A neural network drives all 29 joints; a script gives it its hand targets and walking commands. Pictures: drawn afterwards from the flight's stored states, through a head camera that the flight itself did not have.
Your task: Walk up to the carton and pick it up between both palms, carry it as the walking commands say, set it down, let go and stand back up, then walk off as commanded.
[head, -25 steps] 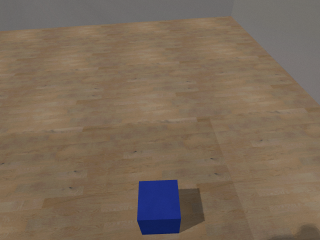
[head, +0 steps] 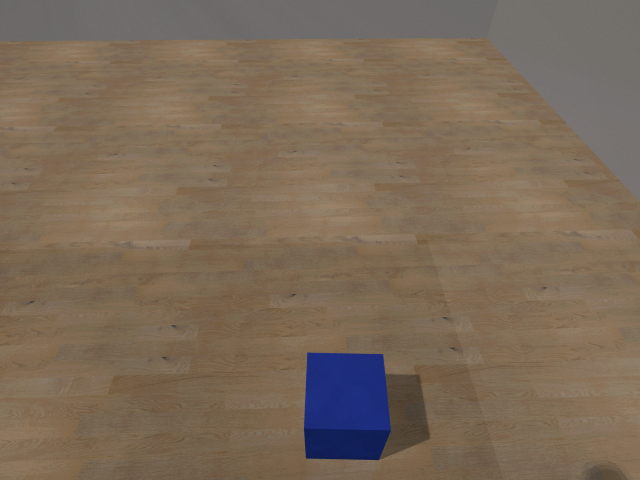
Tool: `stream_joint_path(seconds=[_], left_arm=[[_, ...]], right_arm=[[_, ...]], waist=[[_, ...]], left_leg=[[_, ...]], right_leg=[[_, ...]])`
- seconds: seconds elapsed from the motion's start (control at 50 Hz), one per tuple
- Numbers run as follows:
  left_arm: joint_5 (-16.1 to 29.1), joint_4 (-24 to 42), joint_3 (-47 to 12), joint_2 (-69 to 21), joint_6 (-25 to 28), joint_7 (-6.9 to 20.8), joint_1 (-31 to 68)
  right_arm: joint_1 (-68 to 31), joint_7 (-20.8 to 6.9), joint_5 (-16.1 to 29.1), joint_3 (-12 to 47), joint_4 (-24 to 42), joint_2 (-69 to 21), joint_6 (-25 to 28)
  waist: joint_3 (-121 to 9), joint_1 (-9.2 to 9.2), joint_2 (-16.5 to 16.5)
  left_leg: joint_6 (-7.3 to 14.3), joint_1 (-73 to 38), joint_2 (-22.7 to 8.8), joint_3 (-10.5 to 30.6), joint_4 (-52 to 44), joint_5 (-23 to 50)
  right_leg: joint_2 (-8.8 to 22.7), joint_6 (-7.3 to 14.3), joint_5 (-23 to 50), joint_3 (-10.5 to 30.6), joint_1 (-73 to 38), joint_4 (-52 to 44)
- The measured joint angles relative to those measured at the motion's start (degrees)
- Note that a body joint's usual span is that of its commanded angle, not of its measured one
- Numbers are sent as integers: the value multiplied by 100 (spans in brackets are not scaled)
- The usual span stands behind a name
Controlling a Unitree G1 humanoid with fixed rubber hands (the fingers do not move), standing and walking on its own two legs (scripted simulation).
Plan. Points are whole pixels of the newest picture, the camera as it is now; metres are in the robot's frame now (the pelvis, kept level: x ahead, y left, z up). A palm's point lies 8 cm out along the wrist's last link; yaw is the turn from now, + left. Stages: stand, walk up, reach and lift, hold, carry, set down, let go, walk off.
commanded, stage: walk off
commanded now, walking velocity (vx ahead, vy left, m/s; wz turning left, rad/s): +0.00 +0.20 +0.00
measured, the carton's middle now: (343, 407) +0.47 -0.04 -0.64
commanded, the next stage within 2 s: none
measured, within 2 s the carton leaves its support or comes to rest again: neither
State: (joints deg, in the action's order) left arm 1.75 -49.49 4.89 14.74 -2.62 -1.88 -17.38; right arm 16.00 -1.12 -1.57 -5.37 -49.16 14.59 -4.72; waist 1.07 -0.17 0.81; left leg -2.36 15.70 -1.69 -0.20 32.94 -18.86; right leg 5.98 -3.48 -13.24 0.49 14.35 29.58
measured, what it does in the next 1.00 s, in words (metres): steps to the left: right foot, then left foot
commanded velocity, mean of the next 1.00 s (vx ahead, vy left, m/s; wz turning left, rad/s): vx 0.00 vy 0.20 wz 0.00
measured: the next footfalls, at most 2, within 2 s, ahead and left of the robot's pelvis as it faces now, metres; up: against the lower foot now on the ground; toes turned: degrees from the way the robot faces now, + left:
right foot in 0.40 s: +0.00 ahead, -0.05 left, +0.00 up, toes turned -5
left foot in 0.76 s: +0.06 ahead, +0.31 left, +0.00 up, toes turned -2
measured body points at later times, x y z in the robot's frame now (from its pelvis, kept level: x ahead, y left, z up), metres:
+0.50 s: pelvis -0.03 +0.09 +0.01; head -0.02 +0.08 +0.46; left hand +0.03 +0.35 -0.13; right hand +0.00 -0.17 -0.13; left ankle +0.00 +0.17 -0.69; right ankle -0.04 -0.04 -0.73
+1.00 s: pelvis -0.02 +0.23 +0.00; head +0.00 +0.25 +0.45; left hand +0.05 +0.50 -0.14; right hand +0.02 -0.03 -0.12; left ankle +0.02 +0.31 -0.73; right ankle -0.10 +0.09 -0.65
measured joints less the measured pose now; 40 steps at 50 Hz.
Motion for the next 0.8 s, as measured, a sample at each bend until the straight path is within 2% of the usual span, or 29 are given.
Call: stream_joint_path(seconds=[0.02, 0.06, 0.08, 0.14, 0.2, 0.26, 0.36, 0.4, 0.42, 0.44, 0.48, 0.52, 0.56, 0.64, 0.72, 0.76, 0.8], left_arm=[[0, -6, 1, 45, -32, -9, 28], [0, -30, 1, 86, -141, -68, 29], [0, -27, 0, 91, -172, -89, 40], [0, -20, -1, 110, -187, -96, 140], [1, -19, -3, 83, -187, -96, 146], [1, -24, -3, 42, -188, -96, 148], [1, -34, -4, -94, -161, -119, 174], [1, -82, -4, -162, -121, -125, 167], [1, -102, -4, -200, -97, -126, 153], [1, -110, -3, -220, -82, -126, 117], [1, -168, 0, -252, -80, -163, 38], [1, -248, -1, -289, -66, -199, -4], [1, -298, -3, -301, -9, -208, -16], [0, -329, -3, -295, 88, -208, -27], [0, -331, -3, -202, 91, -205, -23], [0, -333, -1, -103, 86, -201, -13], [0, -343, -1, 15, -18, -200, 20]], right_arm=[[2, -6, -14, 1, -6, -26, 22], [18, -21, -27, 0, -8, -121, 31], [53, -22, -30, 0, -8, -156, 31], [83, 1, -30, -1, -6, -221, 26], [70, 46, -31, -1, -4, -225, 35], [55, 70, -31, 0, -3, -236, 58], [80, 114, -31, 1, -3, -280, 41], [102, 131, -31, 1, -4, -293, 17], [110, 131, -28, 1, -5, -292, 1], [114, 123, -27, 0, -9, -300, -28], [104, 92, -54, 0, -10, -288, -52], [103, 4, -71, 1, -6, -221, -37], [107, -51, -71, 1, -2, -175, -18], [96, -94, -68, 1, 1, -172, 4], [36, -98, -35, 2, 5, -177, 15], [34, -76, -34, 1, 3, -178, 64], [-8, -77, -35, 2, -2, -290, 104]], waist=[[67, 6, 25], [108, -2, 50], [74, -2, 35], [53, 3, 17], [46, 8, 22], [45, 13, 29], [52, 17, -10], [47, 17, -25], [53, 11, -57], [56, 14, -42], [16, 25, 12], [-12, 21, 16], [-20, 13, 6], [-23, 7, 3], [-22, 1, 30], [1, 3, 45], [70, -2, 125]], left_leg=[[46, -5, 19, -14, -51, 455], [249, -15, 25, -98, 88, 502], [334, -18, 18, -116, 58, 462], [481, -13, 68, -142, -137, 524], [603, 4, 188, -270, -280, 642], [719, 77, 307, -487, -390, 722], [840, 114, 424, -754, -477, 800], [846, 115, 483, -817, -474, 808], [817, 118, 497, -818, -458, 803], [693, 190, 535, -799, -235, 462], [524, 644, 590, -523, 962, -14], [471, 1012, 582, -132, 1955, -40], [398, 1106, 498, 174, 2284, -50], [133, 1035, 246, 344, 2008, -74], [37, 633, 76, 216, 608, -89], [38, 309, 57, 171, -150, 327], [121, 337, 77, 120, 118, 460]], right_leg=[[15, 4, -323, 4, 114, 352], [-94, 56, -1123, -4, 461, 1546], [-206, 87, -1254, -4, 637, 2132], [-474, 138, -1280, 4, 930, 3444], [-559, 140, -1285, 13, 959, 4133], [-559, 140, -1294, 22, 906, 3828], [-573, 262, -1554, 25, 288, 1508], [-564, 387, -1203, 23, -60, 516], [-548, 412, -690, 17, -126, 281], [-498, 416, -404, 21, -140, 238], [-359, 417, -320, 26, -146, 133], [-218, 412, -281, 22, -161, -84], [-79, 355, -185, 14, -159, -263], [173, 109, -58, 6, -163, -458], [362, -189, -105, -4, -161, -391], [410, -254, -327, -4, -58, 13], [303, -146, -1243, 13, 283, 1204]])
